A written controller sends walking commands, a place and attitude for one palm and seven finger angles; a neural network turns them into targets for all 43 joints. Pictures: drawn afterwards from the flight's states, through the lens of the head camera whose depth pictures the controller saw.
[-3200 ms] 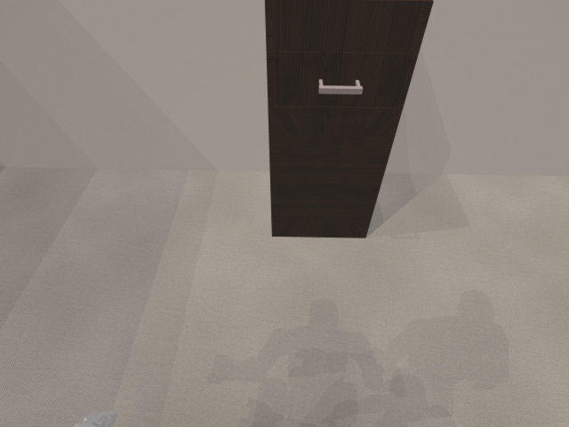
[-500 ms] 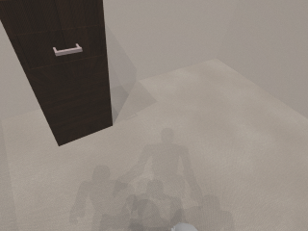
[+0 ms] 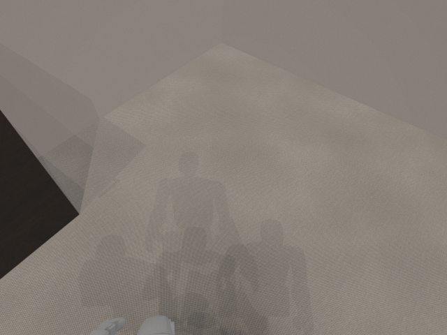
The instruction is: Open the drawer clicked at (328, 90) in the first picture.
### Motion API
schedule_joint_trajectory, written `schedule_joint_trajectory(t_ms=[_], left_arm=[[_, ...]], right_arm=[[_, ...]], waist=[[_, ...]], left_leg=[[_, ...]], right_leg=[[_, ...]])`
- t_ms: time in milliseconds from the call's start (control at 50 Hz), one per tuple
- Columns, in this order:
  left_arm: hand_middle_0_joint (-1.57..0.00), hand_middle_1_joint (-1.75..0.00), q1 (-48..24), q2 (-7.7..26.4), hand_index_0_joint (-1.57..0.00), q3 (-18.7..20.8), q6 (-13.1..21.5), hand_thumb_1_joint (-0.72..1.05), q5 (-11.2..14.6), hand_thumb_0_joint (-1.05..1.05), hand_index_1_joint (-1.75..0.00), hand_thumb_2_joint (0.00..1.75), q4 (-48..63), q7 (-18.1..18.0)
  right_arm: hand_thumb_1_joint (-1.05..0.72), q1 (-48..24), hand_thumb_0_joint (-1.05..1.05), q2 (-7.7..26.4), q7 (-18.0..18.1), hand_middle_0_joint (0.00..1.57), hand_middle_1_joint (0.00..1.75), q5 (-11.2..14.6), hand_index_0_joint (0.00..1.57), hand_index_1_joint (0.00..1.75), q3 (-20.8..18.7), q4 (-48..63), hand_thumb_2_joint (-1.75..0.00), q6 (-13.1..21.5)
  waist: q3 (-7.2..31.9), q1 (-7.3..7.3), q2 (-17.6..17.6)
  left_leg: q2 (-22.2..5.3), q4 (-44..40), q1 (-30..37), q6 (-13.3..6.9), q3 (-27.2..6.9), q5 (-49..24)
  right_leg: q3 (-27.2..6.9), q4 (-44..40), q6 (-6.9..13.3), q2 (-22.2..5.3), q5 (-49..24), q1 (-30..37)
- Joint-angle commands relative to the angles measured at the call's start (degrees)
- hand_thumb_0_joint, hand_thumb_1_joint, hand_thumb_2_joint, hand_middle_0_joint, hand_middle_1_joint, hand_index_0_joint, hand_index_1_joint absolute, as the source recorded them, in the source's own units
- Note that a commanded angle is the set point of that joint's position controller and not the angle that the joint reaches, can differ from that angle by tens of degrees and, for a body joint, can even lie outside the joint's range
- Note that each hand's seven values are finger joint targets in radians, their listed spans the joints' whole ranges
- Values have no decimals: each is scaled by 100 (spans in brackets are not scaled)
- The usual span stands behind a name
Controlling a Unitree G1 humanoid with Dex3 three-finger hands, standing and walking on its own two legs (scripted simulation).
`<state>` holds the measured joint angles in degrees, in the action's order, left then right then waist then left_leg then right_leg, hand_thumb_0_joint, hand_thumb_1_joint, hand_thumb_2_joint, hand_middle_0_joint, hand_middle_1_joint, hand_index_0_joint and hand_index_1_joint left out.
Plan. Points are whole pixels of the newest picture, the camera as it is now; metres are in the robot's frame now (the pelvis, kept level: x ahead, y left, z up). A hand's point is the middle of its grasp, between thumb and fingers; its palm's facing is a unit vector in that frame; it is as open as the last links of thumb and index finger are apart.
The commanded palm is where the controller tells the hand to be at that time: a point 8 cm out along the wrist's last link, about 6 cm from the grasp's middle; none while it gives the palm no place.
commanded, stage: walk to a spot facing it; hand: left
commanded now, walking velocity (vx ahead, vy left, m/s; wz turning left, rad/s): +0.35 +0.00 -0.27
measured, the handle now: out of the picture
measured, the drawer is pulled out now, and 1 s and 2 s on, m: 0.00 0.00 0.00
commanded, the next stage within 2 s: turn to face it in 0.44 s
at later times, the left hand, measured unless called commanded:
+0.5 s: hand (108, 275) +0.26 +0.25 -0.17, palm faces -0.16 -0.98 -0.15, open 7.4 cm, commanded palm none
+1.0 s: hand (149, 223) +0.38 +0.18 -0.15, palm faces -0.12 -0.97 -0.19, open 7.3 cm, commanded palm none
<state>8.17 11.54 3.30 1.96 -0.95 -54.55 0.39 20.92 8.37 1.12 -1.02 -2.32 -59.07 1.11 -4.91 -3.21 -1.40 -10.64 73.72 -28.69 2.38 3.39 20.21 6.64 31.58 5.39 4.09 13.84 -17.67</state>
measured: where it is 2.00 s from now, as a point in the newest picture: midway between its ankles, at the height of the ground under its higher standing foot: outside the picture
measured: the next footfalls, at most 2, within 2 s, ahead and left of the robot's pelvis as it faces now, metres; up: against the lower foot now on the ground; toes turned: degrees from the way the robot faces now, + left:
left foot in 0.26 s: +0.26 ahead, +0.16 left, +0.00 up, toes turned +3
right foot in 0.72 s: +0.28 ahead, -0.12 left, +0.00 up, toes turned -25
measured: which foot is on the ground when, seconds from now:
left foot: up 0.00-0.24, down 0.26-0.74, up 0.76-1.00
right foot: down 0.00-0.28, up 0.30-0.70, down 0.72-1.00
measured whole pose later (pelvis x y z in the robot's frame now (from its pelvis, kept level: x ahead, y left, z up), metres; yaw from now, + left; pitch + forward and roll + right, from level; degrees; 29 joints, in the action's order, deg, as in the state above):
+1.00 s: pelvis +0.24 +0.03 +0.00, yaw -8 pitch -2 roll -1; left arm 7.2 8.2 2.9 -0.5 -1.9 -55.0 -2.1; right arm 16.9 7.7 -0.2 -0.8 -3.4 -59.3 -3.1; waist -2.0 -2.5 0.3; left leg -5.6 54.0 -24.1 3.3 6.7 26.6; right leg 15.3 32.0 -0.5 -8.2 14.7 -14.5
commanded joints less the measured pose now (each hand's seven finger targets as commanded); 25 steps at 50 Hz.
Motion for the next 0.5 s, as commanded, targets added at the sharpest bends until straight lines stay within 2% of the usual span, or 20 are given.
schedule_joint_trajectory(t_ms=[0,40,80,100,120,160,180,200,220,240,260,280,300,320,340,380,400,420,480], left_arm=[[-20,-30,358,755,-20,162,181,90,-56,0,-30,90,131,-55],[-20,-30,511,691,-20,178,195,90,-42,0,-30,90,78,-32],[-20,-30,693,736,-20,167,206,90,-51,0,-30,90,17,-28],[-20,-30,712,802,-20,180,206,90,-54,0,-30,90,43,-27],[-20,-30,828,807,-20,187,197,90,-52,0,-30,90,28,-27],[-20,-30,948,906,-20,217,175,90,-50,0,-30,90,41,-33],[-20,-30,986,928,-20,235,157,90,-54,0,-30,90,37,-37],[-20,-30,945,928,-20,253,139,90,-25,0,-30,90,79,-43],[-20,-30,908,841,-20,241,122,90,7,0,-30,90,118,-40],[-20,-30,1026,575,-20,209,105,90,69,0,-30,90,199,1],[-20,-30,1010,335,-20,129,144,90,81,0,-30,90,294,32],[-20,-30,841,581,-20,157,94,90,9,0,-30,90,320,3],[-20,-30,705,540,-20,217,41,90,-28,0,-30,90,277,11],[-20,-30,635,506,-20,246,22,90,-43,0,-30,90,267,71],[-20,-30,654,430,-20,241,-35,90,-60,0,-30,90,251,114],[-20,-30,932,267,-20,222,-179,90,-49,0,-30,90,147,137],[-20,-30,1031,191,-20,235,-253,90,-40,0,-30,90,143,137],[-20,-30,1045,172,-20,241,-318,90,-40,0,-30,90,145,135],[-20,-30,827,93,-20,272,-423,90,-70,0,-30,90,242,144]], right_arm=[[-90,460,0,318,-68,20,30,-53,20,30,-120,366,-90,16],[-90,61,0,380,-112,20,30,-69,20,30,-129,520,-90,43],[-90,-403,0,405,-159,20,30,-61,20,30,-130,693,-90,106],[-90,-548,0,420,-176,20,30,-54,20,30,-116,752,-90,141],[-90,-788,0,437,-182,20,30,-54,20,30,-113,816,-90,176],[-90,-1034,0,525,-175,20,30,-33,20,30,-118,912,-90,239],[-90,-1019,0,554,-158,20,30,-25,20,30,-143,907,-90,271],[-90,-806,0,636,-126,20,30,-34,20,30,-161,844,-90,307],[-90,-314,0,869,-60,20,30,-58,20,30,-207,671,-90,350],[-90,382,0,1473,-2,20,30,-132,20,30,-349,525,-90,391],[-90,834,0,1886,-1,20,30,-125,20,30,-408,431,-90,344],[-90,622,0,1668,-14,20,30,-68,20,30,-317,513,-90,259],[-90,200,0,1278,12,20,30,-74,20,30,-235,556,-90,290],[-90,-96,0,1088,32,20,30,-60,20,30,-162,624,-90,311],[-90,-299,0,953,38,20,30,-62,20,30,-113,647,-90,317],[-90,-480,0,847,69,20,30,-29,20,30,-89,577,-90,333],[-90,-507,0,870,78,20,30,-29,20,30,-112,583,-90,319],[-90,-529,0,846,82,20,30,-12,20,30,-119,584,-90,304],[-90,-456,0,799,96,20,30,-12,20,30,-187,543,-90,243]], waist=[[295,-36,-222],[263,83,-508],[202,212,-589],[231,255,-646],[237,374,-627],[279,465,-657],[325,442,-537],[445,310,-438],[698,72,-78],[1304,-193,1031],[1590,-265,2006],[1232,-238,1373],[739,-91,1217],[435,17,948],[244,150,835],[359,349,884],[510,403,1014],[482,428,1067],[352,370,1130]], left_leg=[[-25,-979,52,117,-14,-537],[29,-1582,-78,145,37,-856],[100,-2344,-92,144,58,-930],[180,-2688,-34,143,116,-927],[293,-2972,53,124,173,-879],[465,-3443,231,72,248,-677],[535,-3774,525,60,293,-658],[610,-4251,1075,53,376,-868],[515,-4752,2257,-29,273,-1179],[-708,-5024,3687,-441,-1141,-1527],[-2149,-5386,4237,-1082,-2457,-2382],[-2148,-5451,3479,-1228,-2202,-1928],[-1885,-5704,2835,-1038,-1742,-1907],[-1666,-5719,2457,-941,-1274,-2152],[-1452,-5702,2150,-823,-755,-2586],[-1168,-5593,1977,-684,99,-3309],[-1084,-5567,1989,-678,408,-3322],[-1039,-5612,1939,-680,589,-3269],[-1008,-5647,2002,-702,911,-3158]], right_leg=[[-1323,-1828,556,-1486,-767,-495],[-1339,-1810,537,-1358,-594,-304],[-1434,-1693,531,-1358,-659,-87],[-1448,-1600,515,-1360,-766,82],[-1553,-1508,492,-1371,-968,225],[-1769,-1267,489,-1462,-1410,608],[-1840,-1073,452,-1480,-1524,646],[-1776,-725,346,-1364,-1702,563],[-1589,111,149,-1083,-1869,54],[-1018,1605,-212,-436,-717,-1010],[-477,3412,-457,-111,2095,-1998],[-788,4012,-448,-485,2073,-1960],[-817,4287,-533,-631,1589,-2095],[-756,4345,-575,-780,1249,-2081],[-685,4293,-633,-886,997,-1936],[-531,4171,-726,-914,618,-1657],[-482,4023,-757,-911,536,-1548],[-432,3934,-788,-916,380,-1544],[-293,3419,-868,-991,37,-1681]])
